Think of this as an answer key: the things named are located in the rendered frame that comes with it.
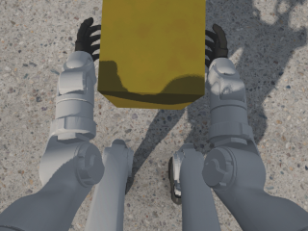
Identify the robot right hand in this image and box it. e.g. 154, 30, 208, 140
205, 23, 229, 68

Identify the robot shin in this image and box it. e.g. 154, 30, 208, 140
102, 139, 128, 182
174, 143, 205, 194

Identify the carton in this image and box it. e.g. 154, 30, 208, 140
97, 0, 206, 110

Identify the robot left hand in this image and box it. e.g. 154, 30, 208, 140
74, 17, 101, 61

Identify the right robot shin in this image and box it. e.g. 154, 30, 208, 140
174, 143, 205, 194

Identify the robot right upper arm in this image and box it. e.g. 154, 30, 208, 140
201, 146, 308, 231

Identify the robot left upper arm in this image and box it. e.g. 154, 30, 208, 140
0, 141, 105, 231

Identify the left robot shin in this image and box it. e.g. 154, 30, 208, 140
102, 139, 128, 182

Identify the robot left forearm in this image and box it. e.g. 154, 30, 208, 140
38, 51, 97, 179

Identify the robot right forearm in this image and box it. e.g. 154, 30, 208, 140
205, 57, 263, 161

